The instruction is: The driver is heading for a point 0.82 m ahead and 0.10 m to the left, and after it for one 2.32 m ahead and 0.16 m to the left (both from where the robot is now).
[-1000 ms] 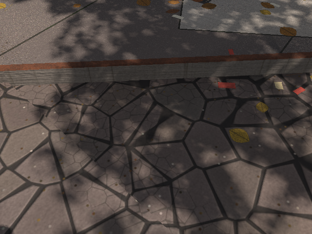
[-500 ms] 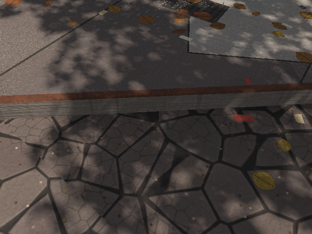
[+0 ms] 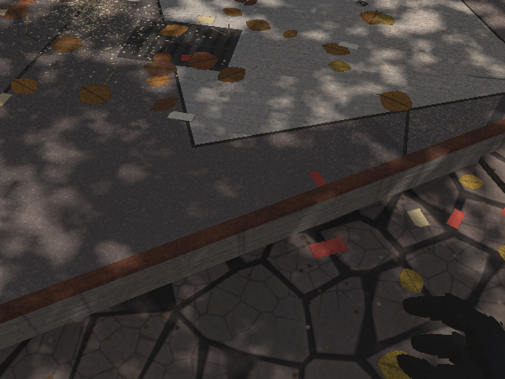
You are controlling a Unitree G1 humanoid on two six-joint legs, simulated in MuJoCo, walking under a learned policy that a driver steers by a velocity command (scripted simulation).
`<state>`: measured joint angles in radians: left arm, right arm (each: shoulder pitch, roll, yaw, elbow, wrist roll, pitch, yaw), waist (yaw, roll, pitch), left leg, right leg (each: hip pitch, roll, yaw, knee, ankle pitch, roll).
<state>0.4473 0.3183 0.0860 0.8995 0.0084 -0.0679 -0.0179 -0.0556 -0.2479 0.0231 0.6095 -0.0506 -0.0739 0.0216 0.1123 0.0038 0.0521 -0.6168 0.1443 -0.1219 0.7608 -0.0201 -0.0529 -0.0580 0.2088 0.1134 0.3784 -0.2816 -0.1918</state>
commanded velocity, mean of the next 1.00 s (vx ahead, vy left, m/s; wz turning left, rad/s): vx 1.00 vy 0.00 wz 0.10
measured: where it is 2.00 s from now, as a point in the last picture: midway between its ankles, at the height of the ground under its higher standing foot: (261, 27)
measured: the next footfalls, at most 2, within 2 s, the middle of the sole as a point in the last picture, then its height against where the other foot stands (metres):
left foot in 0.16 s outside the picture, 0.03 m lower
right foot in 0.56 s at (296, 297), level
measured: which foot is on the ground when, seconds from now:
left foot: up 0.00-0.14, down 0.16-0.56, up 0.58-1.00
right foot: down 0.00-0.18, up 0.20-0.54, down 0.56-1.00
